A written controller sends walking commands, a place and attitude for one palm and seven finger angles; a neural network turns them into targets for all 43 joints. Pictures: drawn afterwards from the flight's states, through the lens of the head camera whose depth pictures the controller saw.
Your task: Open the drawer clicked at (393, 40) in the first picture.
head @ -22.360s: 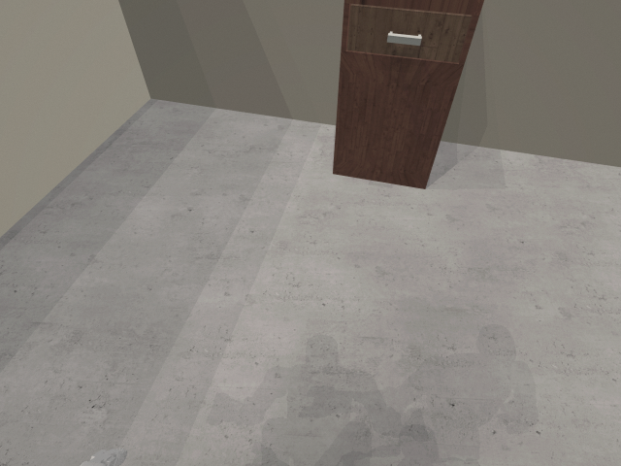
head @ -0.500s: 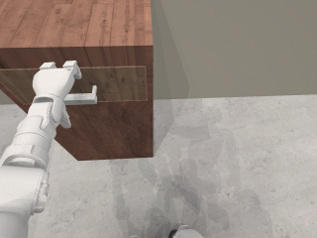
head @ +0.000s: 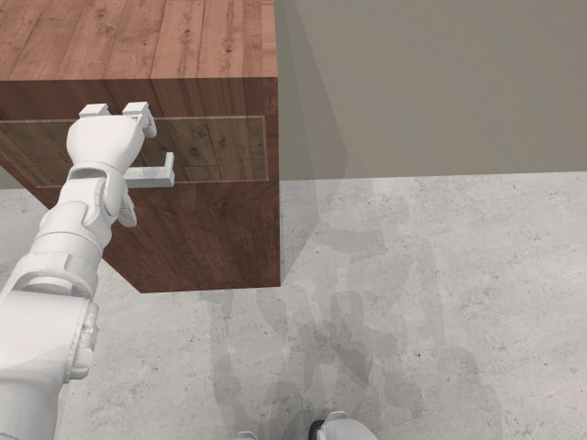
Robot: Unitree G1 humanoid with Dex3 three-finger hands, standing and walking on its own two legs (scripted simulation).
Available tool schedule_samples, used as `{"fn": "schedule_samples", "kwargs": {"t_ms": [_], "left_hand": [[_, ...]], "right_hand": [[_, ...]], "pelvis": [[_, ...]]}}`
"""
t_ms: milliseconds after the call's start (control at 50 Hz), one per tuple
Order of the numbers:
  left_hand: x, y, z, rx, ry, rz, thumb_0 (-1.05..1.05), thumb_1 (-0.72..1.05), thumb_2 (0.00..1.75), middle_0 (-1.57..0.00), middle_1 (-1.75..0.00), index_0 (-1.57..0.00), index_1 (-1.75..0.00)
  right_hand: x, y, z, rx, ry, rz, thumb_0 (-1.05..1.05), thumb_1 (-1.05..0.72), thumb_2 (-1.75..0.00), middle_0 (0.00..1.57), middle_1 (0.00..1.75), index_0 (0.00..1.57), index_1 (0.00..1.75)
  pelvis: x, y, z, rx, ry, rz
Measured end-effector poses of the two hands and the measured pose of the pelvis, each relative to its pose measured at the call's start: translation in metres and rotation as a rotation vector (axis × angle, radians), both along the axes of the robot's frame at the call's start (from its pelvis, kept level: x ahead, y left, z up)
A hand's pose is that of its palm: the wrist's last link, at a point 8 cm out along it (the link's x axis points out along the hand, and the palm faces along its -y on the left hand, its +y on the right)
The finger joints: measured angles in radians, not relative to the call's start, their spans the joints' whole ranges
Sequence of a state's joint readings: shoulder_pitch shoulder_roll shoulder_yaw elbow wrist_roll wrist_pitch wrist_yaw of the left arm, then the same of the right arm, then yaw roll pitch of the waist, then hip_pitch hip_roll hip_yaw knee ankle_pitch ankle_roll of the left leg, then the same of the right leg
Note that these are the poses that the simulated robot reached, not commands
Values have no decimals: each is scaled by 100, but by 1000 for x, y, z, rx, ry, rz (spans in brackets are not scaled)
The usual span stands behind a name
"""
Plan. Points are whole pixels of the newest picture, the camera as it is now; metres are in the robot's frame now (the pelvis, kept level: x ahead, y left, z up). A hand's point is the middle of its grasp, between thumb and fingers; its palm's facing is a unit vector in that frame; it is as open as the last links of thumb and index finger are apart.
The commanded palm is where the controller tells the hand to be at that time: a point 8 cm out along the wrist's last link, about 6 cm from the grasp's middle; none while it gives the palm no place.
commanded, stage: re-aim the fingers above the handle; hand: left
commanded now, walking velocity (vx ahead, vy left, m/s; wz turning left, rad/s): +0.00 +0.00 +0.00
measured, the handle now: (136, 168) +0.54 +0.24 -0.02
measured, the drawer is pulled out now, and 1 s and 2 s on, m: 0.00 0.00 0.00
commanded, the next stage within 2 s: lower the fingers behind the handle in 0.96 s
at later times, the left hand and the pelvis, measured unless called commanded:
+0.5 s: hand (120, 170) +0.49 +0.23 +0.03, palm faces -0.07 -0.01 -1.00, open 13.8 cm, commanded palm +0.48 +0.24 +0.09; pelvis +0.00 -0.01 +0.00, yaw +0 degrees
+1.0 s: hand (118, 168) +0.49 +0.24 +0.04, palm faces -0.06 -0.02 -1.00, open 13.7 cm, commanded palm +0.48 +0.23 +0.09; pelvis +0.01 +0.00 +0.00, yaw +0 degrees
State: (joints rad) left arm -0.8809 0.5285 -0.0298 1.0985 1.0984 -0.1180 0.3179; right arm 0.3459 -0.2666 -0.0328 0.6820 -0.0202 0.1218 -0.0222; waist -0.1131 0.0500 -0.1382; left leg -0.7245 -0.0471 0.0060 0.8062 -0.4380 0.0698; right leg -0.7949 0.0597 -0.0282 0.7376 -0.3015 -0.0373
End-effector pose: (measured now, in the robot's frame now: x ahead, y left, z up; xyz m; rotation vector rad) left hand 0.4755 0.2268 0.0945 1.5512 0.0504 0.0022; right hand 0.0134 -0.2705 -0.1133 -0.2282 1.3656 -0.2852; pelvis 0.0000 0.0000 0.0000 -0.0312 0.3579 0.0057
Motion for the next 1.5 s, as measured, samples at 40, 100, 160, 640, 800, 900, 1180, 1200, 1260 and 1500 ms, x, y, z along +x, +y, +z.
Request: {"fn": "schedule_samples", "kwargs": {"t_ms": [40, 100, 160, 640, 800, 900, 1180, 1200, 1260, 1500], "left_hand": [[0, 0, 1, 4, -2, 2, 0, -49, 30, -33, -120, -35, -123], [0, -1, 1, 15, 0, 6, 0, -49, 30, -33, -121, -35, -124], [0, -1, 2, 19, 6, 10, 0, -49, 30, -33, -121, -34, -123], [1, 8, -6, 6, 21, 1, 0, -49, 30, -32, -120, -34, -121], [1, 8, -5, -1, 25, 6, 0, -49, 30, -32, -120, -35, -121], [0, 9, -3, 3, 28, 13, 0, -49, 30, -32, -120, -35, -120], [0, 10, -4, -3, 20, 7, 0, -49, 30, -32, -120, -34, -121], [0, 10, -5, -2, 17, 8, 0, -49, 30, -32, -120, -34, -122], [0, 10, -5, 0, 7, 10, 0, -49, 30, -32, -120, -34, -123], [-4, 11, -25, 20, 78, 34, 0, -49, 30, -32, -120, -32, -123]], "right_hand": [[-2, 0, -1, 4, 6, -1, 1, -91, -89, 20, 30, 20, 30], [-5, 0, -2, 10, 14, -6, 1, -91, -89, 20, 30, 20, 30], [-8, 0, -2, 13, 17, -11, 1, -91, -89, 20, 30, 20, 30], [-16, -9, 1, -21, 46, -12, 1, -91, -89, 20, 30, 20, 30], [-5, -3, 0, -6, 28, -8, 1, -91, -89, 20, 30, 20, 30], [2, 1, 0, 3, 11, -6, 1, -91, -89, 20, 30, 20, 30], [5, 3, 0, 5, 20, 3, 0, -90, -89, 20, 30, 20, 30], [5, 3, 0, 4, 22, 4, 0, -90, -89, 20, 30, 20, 30], [3, 2, -1, 2, 29, 9, 0, -90, -89, 20, 30, 20, 30], [-8, 0, -2, -14, 10, -12, 0, -91, -89, 20, 30, 20, 30]], "pelvis": [[0, -1, 0, 1, 1, -2], [0, -2, 0, 3, 2, -4], [-2, -3, 1, 5, 0, -6], [-1, -5, -1, 2, 18, -2], [3, -2, 1, 1, 12, -4], [4, -1, 2, -1, 6, -2], [7, 1, 1, -3, 8, 6], [6, 1, 1, -4, 9, 8], [5, 1, 0, -4, 12, 9], [-4, 0, -5, -4, 21, -4]]}}
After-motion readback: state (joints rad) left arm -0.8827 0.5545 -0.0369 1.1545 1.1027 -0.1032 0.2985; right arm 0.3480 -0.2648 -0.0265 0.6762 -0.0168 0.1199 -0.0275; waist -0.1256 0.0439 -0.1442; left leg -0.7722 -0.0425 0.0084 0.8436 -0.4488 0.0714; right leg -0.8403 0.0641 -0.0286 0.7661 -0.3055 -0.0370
